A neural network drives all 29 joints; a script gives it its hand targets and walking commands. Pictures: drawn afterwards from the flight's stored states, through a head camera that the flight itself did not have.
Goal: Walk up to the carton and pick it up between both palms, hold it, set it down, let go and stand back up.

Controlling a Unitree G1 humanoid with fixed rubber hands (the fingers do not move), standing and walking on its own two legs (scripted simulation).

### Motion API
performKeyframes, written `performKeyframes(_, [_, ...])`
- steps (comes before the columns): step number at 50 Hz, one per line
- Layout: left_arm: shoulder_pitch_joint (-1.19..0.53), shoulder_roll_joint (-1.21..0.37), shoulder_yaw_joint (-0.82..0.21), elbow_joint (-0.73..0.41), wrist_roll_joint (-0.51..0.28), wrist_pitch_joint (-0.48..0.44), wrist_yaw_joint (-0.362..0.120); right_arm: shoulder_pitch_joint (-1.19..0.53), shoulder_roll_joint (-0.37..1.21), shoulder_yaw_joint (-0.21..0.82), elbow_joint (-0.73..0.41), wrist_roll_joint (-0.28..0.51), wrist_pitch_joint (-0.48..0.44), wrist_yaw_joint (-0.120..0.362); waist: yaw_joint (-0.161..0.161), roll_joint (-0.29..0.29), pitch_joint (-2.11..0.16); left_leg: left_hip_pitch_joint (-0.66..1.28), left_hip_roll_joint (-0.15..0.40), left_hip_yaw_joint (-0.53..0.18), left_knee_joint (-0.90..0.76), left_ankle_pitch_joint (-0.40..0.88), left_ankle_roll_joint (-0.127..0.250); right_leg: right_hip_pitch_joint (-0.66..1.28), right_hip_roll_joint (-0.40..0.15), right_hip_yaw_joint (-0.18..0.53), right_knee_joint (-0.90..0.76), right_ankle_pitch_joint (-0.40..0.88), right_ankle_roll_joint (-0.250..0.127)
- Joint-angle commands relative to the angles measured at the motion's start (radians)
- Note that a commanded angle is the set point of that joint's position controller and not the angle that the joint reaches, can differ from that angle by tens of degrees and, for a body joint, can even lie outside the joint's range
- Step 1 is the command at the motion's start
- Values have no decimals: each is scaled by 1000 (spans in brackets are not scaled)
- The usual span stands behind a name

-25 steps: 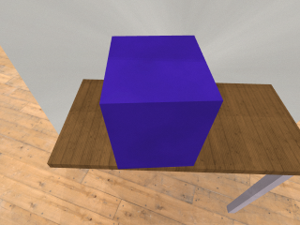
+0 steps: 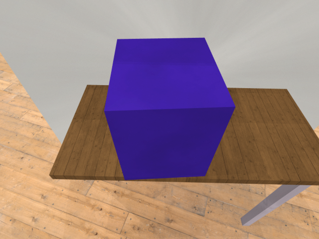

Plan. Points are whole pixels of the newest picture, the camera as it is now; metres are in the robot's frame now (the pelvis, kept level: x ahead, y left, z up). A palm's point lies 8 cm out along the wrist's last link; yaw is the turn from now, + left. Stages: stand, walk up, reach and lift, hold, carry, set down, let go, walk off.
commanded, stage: stand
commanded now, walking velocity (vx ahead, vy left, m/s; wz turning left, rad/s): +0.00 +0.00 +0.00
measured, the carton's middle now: (163, 111) +0.44 +0.01 +0.07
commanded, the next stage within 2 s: none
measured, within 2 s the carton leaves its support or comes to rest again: neither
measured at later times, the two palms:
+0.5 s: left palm out of the picture +0.01 +0.25 -0.13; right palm out of the picture +0.02 -0.25 -0.13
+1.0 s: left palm out of the picture +0.01 +0.25 -0.13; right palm out of the picture +0.01 -0.25 -0.13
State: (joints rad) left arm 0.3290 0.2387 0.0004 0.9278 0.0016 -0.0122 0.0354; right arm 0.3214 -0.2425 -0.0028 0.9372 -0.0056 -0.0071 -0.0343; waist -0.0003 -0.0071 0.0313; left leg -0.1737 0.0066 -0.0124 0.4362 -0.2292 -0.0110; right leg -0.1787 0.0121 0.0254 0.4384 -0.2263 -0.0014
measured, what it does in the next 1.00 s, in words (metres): stands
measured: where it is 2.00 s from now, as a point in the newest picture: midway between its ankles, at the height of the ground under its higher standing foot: outside the picture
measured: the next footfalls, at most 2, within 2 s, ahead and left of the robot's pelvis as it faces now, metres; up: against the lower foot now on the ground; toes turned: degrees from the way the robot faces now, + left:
none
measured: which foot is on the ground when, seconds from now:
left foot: down 0.00-1.00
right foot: down 0.00-1.00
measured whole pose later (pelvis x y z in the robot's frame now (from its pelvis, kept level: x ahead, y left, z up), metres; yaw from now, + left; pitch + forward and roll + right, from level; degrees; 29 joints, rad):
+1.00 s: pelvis +0.00 +0.00 +0.00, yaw +0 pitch -2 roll +0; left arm 0.33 0.22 0.00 0.98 0.00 -0.01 0.04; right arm 0.32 -0.22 0.00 0.98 0.00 -0.01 -0.04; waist 0.00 -0.01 0.03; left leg -0.17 0.01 -0.01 0.43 -0.23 -0.01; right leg -0.17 0.01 0.03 0.43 -0.22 0.00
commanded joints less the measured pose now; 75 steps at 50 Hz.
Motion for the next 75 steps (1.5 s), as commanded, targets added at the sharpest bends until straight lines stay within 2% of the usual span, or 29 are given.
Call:
performKeyframes(1, [55,116,24,-27,0,-10,5,52,-110,-22,-30,-1,-8,-5,1,-2,47,-21,81,-82,-79,66,23,-45,-99,94,-97,55,-9])
performKeyframes(3, [53,112,24,-26,-1,-10,5,49,-108,-21,-30,0,-8,-5,2,11,48,-28,82,-83,-81,66,25,-42,-102,99,-96,57,-9])
performKeyframes(14, [55,105,23,-12,-1,-8,6,53,-105,-21,-8,1,-7,-6,-3,2,65,-25,80,-80,-85,43,21,-57,-99,93,-105,29,-6])
performKeyframes(21, [56,95,20,-2,-1,-11,8,48,-102,-22,-1,2,-10,-7,1,8,47,-14,82,-85,-83,75,22,-40,-98,92,-100,62,-7])
performKeyframes(26, [58,101,21,1,0,-9,9,54,-100,-22,6,1,-8,-8,-2,-9,35,-11,85,-83,-81,65,22,-35,-100,95,-103,55,-10])
performKeyframes(28, [59,93,20,7,1,-9,9,50,-98,-22,7,1,-7,-9,2,11,52,-22,84,-82,-87,58,22,-43,-102,98,-103,50,-9])
performKeyframes(32, [57,99,23,11,0,-9,10,57,-94,-22,11,2,-8,-9,-1,-1,53,-20,86,-85,-87,70,23,-39,-101,94,-100,66,-10])
performKeyframes(36, [55,94,21,14,1,-9,10,59,-95,-22,14,2,-8,-10,-1,20,54,-21,85,-84,-93,69,24,-36,-100,93,-97,76,-8])
performKeyframes(46, [60,92,23,22,-1,-9,11,61,-86,-23,17,1,-8,-11,-1,5,37,-4,85,-82,-86,66,24,-43,-99,91,-101,58,-4])
performKeyframes(50, [59,86,20,25,-1,-11,12,55,-89,-23,17,2,-10,-11,2,-4,42,-8,87,-82,-87,96,25,-33,-101,89,-96,92,-6])
performKeyframes(56, [60,79,20,26,-1,-11,12,63,-86,-22,22,0,-9,-13,-1,12,44,-6,89,-80,-83,116,25,-16,-101,84,-92,122,-5])
performKeyframes(58, [65,91,22,29,-2,-11,13,65,-89,-22,25,1,-8,-13,0,-5,45,-3,87,-79,-88,106,23,-19,-101,84,-93,107,-6])
performKeyframes(60, [65,78,18,30,0,-9,12,52,-86,-22,23,3,-8,-13,3,13,49,-9,87,-77,-90,87,20,-26,-102,86,-93,87,-3])
performKeyframes(65, [65,87,22,38,0,-8,13,63,-81,-19,34,1,-7,-13,-1,-5,65,-15,85,-79,-95,72,21,-34,-100,86,-103,68,-6])
performKeyframes(68, [63,83,21,36,-1,-9,13,65,-84,-18,34,2,-8,-12,0,17,54,-19,82,-74,-90,68,21,-29,-103,88,-103,67,-5])
performKeyframes(71, [56,83,19,37,-2,-9,14,58,-81,-18,33,2,-8,-13,-2,-1,54,-9,86,-81,-92,78,20,-35,-101,89,-102,66,-5])
performKeyframes(73, [64,86,22,40,-1,-9,13,54,-81,-18,36,2,-8,-12,3,22,66,-26,82,-77,-93,65,19,-34,-102,91,-107,57,-5])
performKeyframes(75, [64,82,22,44,0,-9,14,66,-76,-18,38,2,-8,-12,-1,6,59,-22,84,-80,-91,75,20,-27,-102,88,-103,72,-6])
